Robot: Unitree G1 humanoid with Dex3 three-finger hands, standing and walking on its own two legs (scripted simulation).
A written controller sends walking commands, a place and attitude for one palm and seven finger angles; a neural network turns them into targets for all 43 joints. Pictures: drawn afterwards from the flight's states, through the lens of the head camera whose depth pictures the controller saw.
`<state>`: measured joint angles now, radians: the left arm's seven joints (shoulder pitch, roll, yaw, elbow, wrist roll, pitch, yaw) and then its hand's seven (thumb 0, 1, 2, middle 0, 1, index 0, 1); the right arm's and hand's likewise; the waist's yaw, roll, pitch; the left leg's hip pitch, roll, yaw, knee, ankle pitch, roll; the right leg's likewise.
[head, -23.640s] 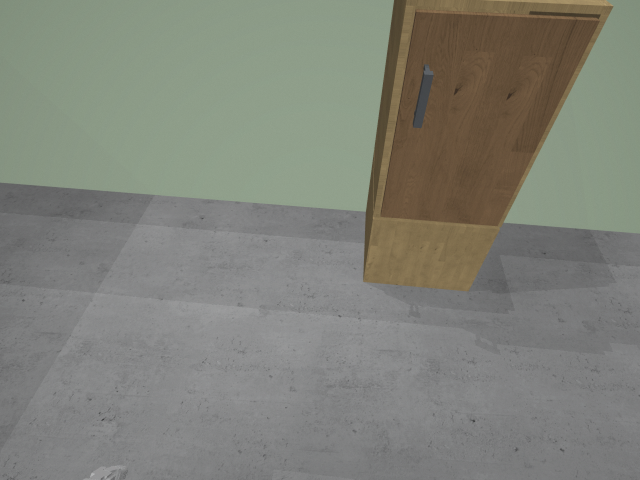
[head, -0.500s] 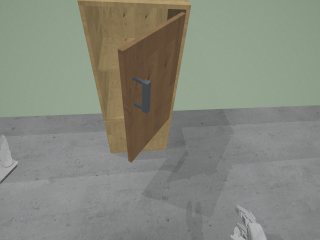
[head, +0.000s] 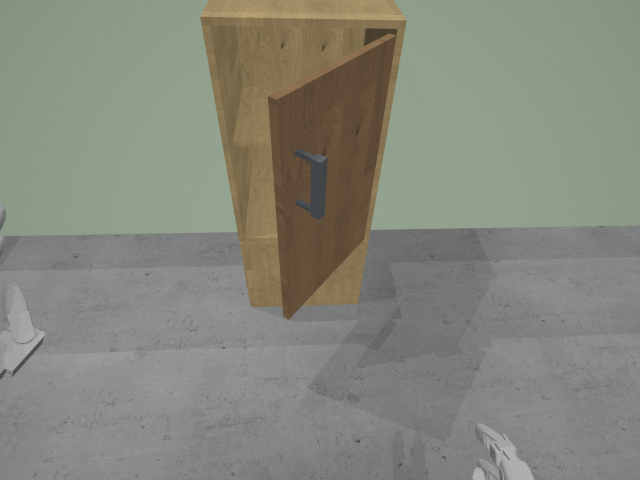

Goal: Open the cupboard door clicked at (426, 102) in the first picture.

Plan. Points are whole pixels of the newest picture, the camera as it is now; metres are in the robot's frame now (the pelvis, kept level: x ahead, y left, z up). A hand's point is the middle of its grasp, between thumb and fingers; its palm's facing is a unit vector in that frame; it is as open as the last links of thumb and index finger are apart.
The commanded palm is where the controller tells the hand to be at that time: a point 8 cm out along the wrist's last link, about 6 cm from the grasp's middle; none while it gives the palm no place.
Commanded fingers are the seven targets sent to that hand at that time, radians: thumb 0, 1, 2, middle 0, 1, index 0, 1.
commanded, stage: stop stepping back and stand still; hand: left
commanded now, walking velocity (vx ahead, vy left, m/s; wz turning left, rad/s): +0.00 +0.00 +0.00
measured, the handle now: (309, 184) +0.60 +0.05 +0.04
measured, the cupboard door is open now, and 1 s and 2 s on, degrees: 50 50 50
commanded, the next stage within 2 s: let the arm hang, fingers relaxed in 0.02 s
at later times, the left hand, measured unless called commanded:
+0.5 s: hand out of the picture +0.00 +0.19 -0.17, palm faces +0.07 -0.98 -0.18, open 6.9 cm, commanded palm none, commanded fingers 0.00 0.90 0.90 -0.20 -0.30 -0.20 -0.30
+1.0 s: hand out of the picture -0.02 +0.18 -0.17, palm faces +0.05 -0.98 -0.18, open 7.4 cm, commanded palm none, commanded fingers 0.00 0.90 0.90 -0.20 -0.30 -0.20 -0.30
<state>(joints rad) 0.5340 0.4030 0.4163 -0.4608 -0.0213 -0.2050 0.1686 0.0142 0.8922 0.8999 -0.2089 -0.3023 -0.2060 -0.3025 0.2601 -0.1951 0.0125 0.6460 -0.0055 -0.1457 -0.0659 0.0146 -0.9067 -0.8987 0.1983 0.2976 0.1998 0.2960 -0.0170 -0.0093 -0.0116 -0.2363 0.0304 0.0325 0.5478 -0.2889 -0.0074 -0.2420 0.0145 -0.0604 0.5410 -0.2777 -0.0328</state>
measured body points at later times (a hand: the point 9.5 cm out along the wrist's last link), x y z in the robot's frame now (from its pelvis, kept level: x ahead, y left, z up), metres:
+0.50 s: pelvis -0.01 +0.01 +0.01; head +0.01 +0.03 +0.45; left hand +0.00 +0.25 -0.16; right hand +0.03 -0.23 -0.14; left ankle +0.00 +0.13 -0.73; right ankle +0.01 -0.09 -0.73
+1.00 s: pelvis -0.01 +0.02 +0.01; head -0.01 +0.01 +0.46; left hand -0.02 +0.23 -0.15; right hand -0.04 -0.18 -0.16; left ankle +0.00 +0.13 -0.73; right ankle +0.01 -0.09 -0.73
